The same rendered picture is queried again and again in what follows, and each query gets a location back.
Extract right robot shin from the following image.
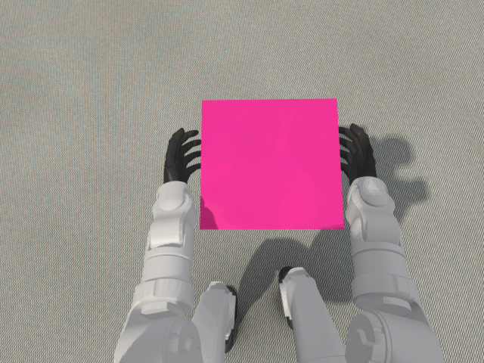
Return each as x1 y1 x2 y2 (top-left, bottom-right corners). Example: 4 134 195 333
284 267 317 317

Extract right robot hand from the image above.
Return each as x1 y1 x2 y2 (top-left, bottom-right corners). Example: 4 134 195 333
339 123 377 186

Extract robot left upper arm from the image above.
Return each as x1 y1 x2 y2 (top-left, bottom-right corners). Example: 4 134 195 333
114 315 203 363

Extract left robot hand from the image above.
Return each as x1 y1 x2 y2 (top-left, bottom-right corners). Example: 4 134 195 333
163 128 201 184

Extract carton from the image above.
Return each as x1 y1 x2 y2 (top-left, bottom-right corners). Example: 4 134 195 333
200 98 344 230

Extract left robot foot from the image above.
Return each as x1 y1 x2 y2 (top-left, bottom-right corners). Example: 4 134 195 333
225 287 237 353

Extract robot right forearm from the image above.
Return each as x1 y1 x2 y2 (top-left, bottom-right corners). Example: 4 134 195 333
345 176 444 362

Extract robot left forearm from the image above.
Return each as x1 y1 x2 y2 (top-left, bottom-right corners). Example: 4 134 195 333
113 181 198 363

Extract robot right upper arm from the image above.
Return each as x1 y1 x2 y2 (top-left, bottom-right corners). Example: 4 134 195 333
345 309 444 363

